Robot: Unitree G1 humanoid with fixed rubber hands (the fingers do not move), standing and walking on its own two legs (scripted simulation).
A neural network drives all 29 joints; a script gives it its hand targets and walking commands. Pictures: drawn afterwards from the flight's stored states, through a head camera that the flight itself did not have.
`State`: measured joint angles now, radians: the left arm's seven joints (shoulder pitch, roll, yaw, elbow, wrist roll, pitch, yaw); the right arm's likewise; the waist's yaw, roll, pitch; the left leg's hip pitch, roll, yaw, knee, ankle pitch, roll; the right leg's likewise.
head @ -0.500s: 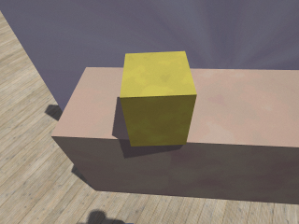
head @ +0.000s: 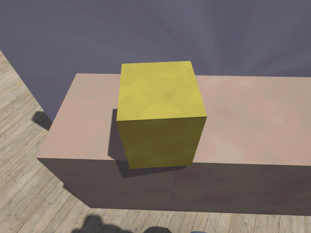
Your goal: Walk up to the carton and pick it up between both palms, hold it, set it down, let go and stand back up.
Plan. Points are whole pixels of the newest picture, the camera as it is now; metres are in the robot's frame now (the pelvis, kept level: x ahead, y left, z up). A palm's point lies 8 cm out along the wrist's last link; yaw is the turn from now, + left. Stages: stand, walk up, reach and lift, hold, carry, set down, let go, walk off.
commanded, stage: walk up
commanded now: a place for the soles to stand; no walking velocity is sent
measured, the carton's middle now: (158, 117) +0.43 +0.02 +0.03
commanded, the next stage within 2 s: reach and lift in 1.08 s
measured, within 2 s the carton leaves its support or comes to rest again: neither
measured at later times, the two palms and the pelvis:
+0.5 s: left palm out of the picture +0.09 +0.21 -0.12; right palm out of the picture +0.10 -0.26 -0.13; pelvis +0.04 -0.03 +0.01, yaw +3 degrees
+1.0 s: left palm out of the picture +0.03 +0.22 -0.13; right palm out of the picture +0.08 -0.26 -0.13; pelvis +0.03 -0.02 +0.01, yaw +6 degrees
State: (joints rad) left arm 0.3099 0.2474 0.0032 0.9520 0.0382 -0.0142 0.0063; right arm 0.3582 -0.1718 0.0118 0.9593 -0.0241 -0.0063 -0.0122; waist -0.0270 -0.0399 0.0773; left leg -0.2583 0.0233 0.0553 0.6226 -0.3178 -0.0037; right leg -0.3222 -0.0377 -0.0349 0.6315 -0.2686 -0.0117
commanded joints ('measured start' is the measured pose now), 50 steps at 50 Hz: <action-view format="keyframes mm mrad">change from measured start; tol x2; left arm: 1 30 120 15 -63 -13 -17 16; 2 -13 158 21 -44 -52 -5 15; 3 -70 141 14 -45 -60 4 12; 5 -57 106 1 -40 -52 5 10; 9 -41 109 -1 -14 -37 -13 6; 22 -117 106 4 11 -42 -1 9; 50 -67 127 -11 89 -38 7 11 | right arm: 1 -12 -110 0 -77 30 -12 6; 2 45 -89 7 -42 28 5 -1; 7 9 -143 11 8 8 -11 1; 16 -69 -147 13 22 12 -16 -14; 26 -113 -163 15 52 15 -12 -17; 50 -94 -183 28 103 19 -19 -17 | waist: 1 18 -9 -74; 2 -18 -50 -47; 4 -7 -41 57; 6 11 -31 41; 10 18 -12 -100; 12 19 -5 -114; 25 20 51 -67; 50 30 66 -17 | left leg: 1 -148 47 -67 -67 69 41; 2 43 33 -56 -75 -79 33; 3 63 43 -82 -113 -38 32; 5 4 61 -109 -147 89 35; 8 13 85 -114 -152 234 36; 10 31 87 -106 -143 298 35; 12 47 87 -98 -141 318 34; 28 52 91 -110 -179 264 25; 40 11 84 -133 -213 191 27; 50 -23 78 -154 -217 189 30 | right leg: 1 172 -192 260 -251 201 -72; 2 -37 -234 260 -312 -1 -124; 3 -92 -191 234 -334 -122 -105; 4 -74 -147 190 -326 -98 -75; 5 -31 -125 163 -309 -13 -57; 9 160 -112 101 -199 393 -53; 11 200 -113 87 -186 456 -55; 24 189 -106 48 -243 349 -44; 40 190 -96 32 -308 108 -42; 50 195 -96 15 -304 60 -42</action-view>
